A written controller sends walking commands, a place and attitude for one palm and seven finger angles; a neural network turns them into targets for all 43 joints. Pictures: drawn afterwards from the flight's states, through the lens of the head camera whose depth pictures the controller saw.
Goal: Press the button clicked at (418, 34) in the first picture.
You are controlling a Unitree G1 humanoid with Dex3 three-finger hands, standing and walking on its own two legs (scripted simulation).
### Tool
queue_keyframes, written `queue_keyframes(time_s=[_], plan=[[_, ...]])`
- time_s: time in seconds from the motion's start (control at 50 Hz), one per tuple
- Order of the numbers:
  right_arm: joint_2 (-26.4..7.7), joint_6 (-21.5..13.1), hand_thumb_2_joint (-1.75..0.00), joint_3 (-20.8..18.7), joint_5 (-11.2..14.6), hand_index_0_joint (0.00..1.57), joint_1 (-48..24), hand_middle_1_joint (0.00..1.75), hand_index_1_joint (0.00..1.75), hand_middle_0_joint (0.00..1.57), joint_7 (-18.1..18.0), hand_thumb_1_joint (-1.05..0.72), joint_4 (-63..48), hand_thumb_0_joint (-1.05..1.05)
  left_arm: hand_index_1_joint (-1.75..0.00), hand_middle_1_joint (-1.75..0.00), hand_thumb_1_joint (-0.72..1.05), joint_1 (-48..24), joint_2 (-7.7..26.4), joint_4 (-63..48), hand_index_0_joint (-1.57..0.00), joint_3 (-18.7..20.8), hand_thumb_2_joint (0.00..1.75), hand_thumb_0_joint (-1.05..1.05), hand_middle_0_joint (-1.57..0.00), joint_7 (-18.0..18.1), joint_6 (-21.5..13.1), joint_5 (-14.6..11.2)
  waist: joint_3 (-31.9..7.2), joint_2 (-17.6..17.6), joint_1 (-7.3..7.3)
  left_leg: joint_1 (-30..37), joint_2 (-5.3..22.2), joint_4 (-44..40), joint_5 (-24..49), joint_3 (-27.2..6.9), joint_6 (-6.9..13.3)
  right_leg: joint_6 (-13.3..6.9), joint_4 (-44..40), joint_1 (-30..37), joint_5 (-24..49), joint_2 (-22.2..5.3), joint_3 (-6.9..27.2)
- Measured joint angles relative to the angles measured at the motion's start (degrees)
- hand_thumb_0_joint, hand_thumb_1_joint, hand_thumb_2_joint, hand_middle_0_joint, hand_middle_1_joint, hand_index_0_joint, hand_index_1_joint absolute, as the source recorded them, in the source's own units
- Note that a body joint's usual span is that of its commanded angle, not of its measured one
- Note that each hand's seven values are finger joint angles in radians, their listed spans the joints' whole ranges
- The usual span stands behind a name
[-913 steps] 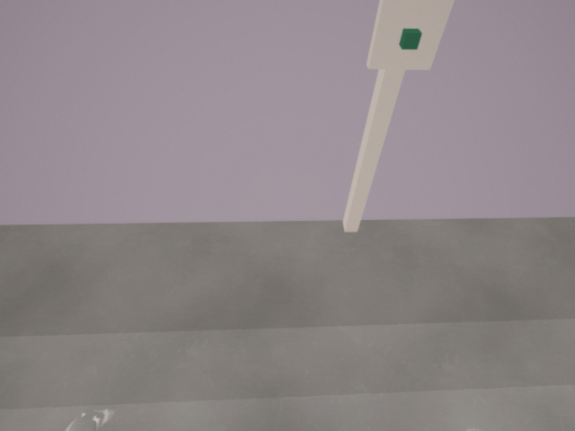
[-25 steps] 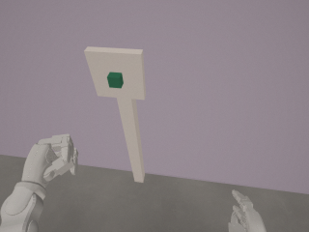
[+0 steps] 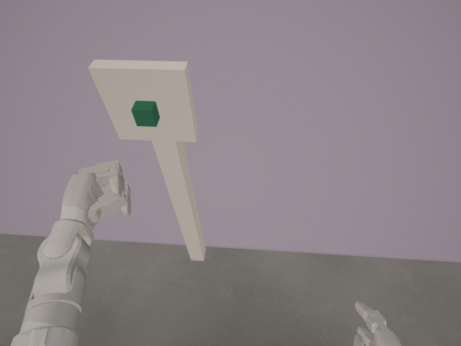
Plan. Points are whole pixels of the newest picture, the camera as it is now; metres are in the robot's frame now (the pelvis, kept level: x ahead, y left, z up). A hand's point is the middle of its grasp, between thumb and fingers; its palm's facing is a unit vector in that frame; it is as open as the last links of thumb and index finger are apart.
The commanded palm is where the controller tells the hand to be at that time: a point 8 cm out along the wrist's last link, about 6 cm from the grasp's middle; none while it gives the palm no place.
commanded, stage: aim a knuckle at the button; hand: left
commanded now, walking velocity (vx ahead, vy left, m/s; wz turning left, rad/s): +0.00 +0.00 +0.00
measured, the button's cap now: (146, 112) +0.52 +0.19 +0.12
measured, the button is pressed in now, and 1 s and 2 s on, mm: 0 0 0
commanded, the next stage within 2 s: press the button with the knuckle in 1.52 s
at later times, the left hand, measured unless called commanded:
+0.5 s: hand (144, 160) +0.42 +0.18 +0.09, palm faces -0.03 -1.00 -0.02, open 3.1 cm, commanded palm +0.40 +0.23 +0.09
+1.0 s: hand (143, 161) +0.42 +0.18 +0.08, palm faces +0.00 -1.00 -0.02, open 3.1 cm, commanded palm +0.40 +0.23 +0.08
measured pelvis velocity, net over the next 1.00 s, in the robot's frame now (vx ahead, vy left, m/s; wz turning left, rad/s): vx -0.02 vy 0.02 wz -0.02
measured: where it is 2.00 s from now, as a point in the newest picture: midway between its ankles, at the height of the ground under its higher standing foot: outside the picture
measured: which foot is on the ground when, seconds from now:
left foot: down 0.00-1.00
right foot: down 0.00-1.00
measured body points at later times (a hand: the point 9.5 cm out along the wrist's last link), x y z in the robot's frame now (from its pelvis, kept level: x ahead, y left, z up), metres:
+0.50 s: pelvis +0.00 +0.02 -0.01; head +0.05 +0.02 +0.44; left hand +0.41 +0.23 +0.09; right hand +0.09 -0.24 -0.12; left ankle -0.01 +0.12 -0.72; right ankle +0.00 -0.10 -0.72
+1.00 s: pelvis -0.02 +0.02 -0.01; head +0.04 +0.02 +0.44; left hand +0.42 +0.24 +0.09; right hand +0.04 -0.24 -0.13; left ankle -0.01 +0.12 -0.72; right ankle +0.00 -0.10 -0.72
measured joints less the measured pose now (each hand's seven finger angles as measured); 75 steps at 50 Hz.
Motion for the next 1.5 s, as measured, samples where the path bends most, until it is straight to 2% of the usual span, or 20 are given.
queue_keyframes(time_s=[0.18, 0.32, 0.5, 0.64, 0.76, 0.88, 1.1, 1.3, 1.42, 1.5], plan=[[0.7, 2.3, -0.90, 0.0, -0.4, 0.20, -0.3, 0.30, 0.30, 0.20, 0.5, -0.90, 0.5, 0.01, -1.50, -1.50, 0.90, -7.7, -0.9, 6.4, -1.30, -1.5, 0.90, 0.02, -1.30, 1.8, -2.2, 1.6, -0.3, -0.4, -0.64, -1.6, -0.4, 0.6, -0.4, 0.2, 0.5, 0.5, 0.4, -1.5, -0.1, -0.4, 0.2], [1.1, 4.9, -0.90, 0.2, -0.5, 0.20, 0.3, 0.30, 0.30, 0.20, 1.2, -0.90, 0.0, 0.01, -1.50, -1.50, 0.90, -14.3, -0.1, 14.9, -1.30, -0.8, 0.90, 0.02, -1.30, 3.2, -2.5, 3.2, -0.7, -0.8, -1.77, -3.5, -0.4, 1.5, -0.7, 0.6, 0.8, 0.8, 1.1, -3.4, -0.2, -0.5, 0.6], [1.0, 7.3, -0.90, -0.5, -1.0, 0.20, 2.7, 0.30, 0.30, 0.20, 2.0, -0.90, 1.2, 0.01, -1.50, -1.50, 0.90, -20.1, -0.2, 21.1, -1.30, -0.7, 0.90, 0.02, -1.30, 4.3, -6.4, 4.1, -1.5, -0.9, -2.44, -5.8, -0.5, 3.0, -1.2, 0.9, 1.3, 1.2, 1.9, -5.6, -0.1, -0.6, 0.9], [0.9, 8.9, -0.90, -0.8, -1.4, 0.20, 3.8, 0.30, 0.30, 0.20, 2.7, -0.90, 1.8, 0.01, -1.50, -1.50, 0.90, -26.4, 0.1, 29.2, -1.30, -0.3, 0.90, 0.02, -1.30, 5.8, -7.7, 5.5, -1.7, -1.0, -3.68, -8.5, -0.5, 4.6, -1.3, 1.1, 1.6, 1.3, 3.3, -8.3, -0.1, -0.7, 1.2], [1.0, 9.9, -0.90, -1.0, -1.7, 0.20, 5.5, 0.30, 0.30, 0.20, 3.3, -0.90, 1.2, 0.01, -1.50, -1.50, 0.90, -24.3, -0.2, 28.2, -1.30, 1.8, 0.90, 0.02, -1.30, 6.4, -10.3, 5.9, -2.5, -0.8, -4.09, -8.7, -0.1, 4.5, -1.3, 2.3, 1.6, 1.4, 3.5, -9.0, 0.3, -0.3, 2.4], [1.2, 10.9, -0.90, -0.7, -1.2, 0.20, 5.8, 0.30, 0.30, 0.20, 3.0, -0.90, 0.5, 0.01, -1.50, -1.50, 0.90, -23.9, 1.5, 29.8, -1.30, 2.4, 0.90, 0.02, -1.30, 5.8, -10.1, 5.9, -2.3, -0.9, -4.26, -8.6, 0.2, 4.8, -1.2, 1.9, 1.5, 1.1, 3.4, -8.7, 0.5, 0.0, 2.0], [0.5, 9.8, -0.90, -0.5, -1.1, 0.20, 3.4, 0.30, 0.30, 0.20, 2.1, -0.90, 1.0, 0.01, -1.50, -1.50, 0.90, -29.3, 2.5, 34.5, -1.30, 1.7, 0.90, 0.02, -1.30, 4.2, -11.9, 5.1, -1.5, -1.3, -4.01, -11.1, 0.0, 6.5, -0.9, 0.8, 1.4, 0.9, 4.6, -10.6, 0.6, -0.2, 1.0], [0.5, 10.4, -0.90, -0.3, -1.3, 0.20, 3.8, 0.30, 0.30, 0.20, 2.4, -0.90, -0.7, 0.01, -1.50, -1.50, 0.90, -28.8, 3.0, 35.1, -1.30, 3.3, 0.90, 0.02, -1.30, 3.9, -11.0, 5.7, -2.1, -1.4, -4.57, -11.8, 0.3, 6.9, -1.7, 1.3, 1.4, 1.0, 5.2, -11.6, 0.0, 0.0, 1.5], [0.7, 10.7, -0.90, -0.9, -1.1, 0.20, 4.9, 0.30, 0.30, 0.20, 2.7, -0.90, -0.5, 0.01, -1.50, -1.50, 0.90, -25.2, 1.8, 29.2, -1.30, 1.9, 0.90, 0.02, -1.30, 4.1, -11.3, 4.6, -2.5, -0.6, -3.75, -10.8, 0.3, 6.5, -2.2, 1.3, 1.4, 1.1, 4.5, -10.5, -0.3, 0.1, 1.5], [1.0, 11.2, -0.90, -0.6, -0.9, 0.20, 4.7, 0.30, 0.30, 0.20, 2.8, -0.90, 0.1, 0.01, -1.50, -1.50, 0.90, -25.4, 0.9, 29.5, -1.30, 0.8, 0.90, 0.02, -1.30, 4.0, -9.6, 4.3, -2.9, -0.6, -3.43, -10.1, 0.2, 6.1, -2.2, 1.1, 1.5, 1.2, 4.1, -9.7, -0.5, 0.0, 1.3]])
